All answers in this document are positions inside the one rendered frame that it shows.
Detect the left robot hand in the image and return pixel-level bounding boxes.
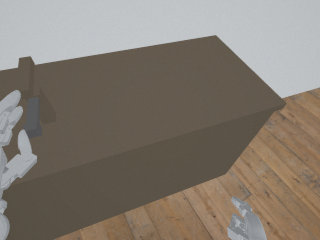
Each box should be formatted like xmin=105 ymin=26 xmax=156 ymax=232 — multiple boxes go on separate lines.
xmin=0 ymin=90 xmax=37 ymax=199

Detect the counter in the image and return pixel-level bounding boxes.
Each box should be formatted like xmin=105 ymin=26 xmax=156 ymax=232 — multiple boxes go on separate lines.
xmin=0 ymin=35 xmax=287 ymax=240

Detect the tap lever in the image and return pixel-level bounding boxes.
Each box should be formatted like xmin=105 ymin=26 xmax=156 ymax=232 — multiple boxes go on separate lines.
xmin=23 ymin=97 xmax=42 ymax=139

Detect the robot left forearm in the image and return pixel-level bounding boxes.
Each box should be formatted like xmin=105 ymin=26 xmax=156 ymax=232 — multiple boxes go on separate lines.
xmin=0 ymin=198 xmax=10 ymax=240

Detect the right robot hand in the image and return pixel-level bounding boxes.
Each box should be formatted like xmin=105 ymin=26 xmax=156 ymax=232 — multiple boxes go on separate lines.
xmin=227 ymin=196 xmax=267 ymax=240

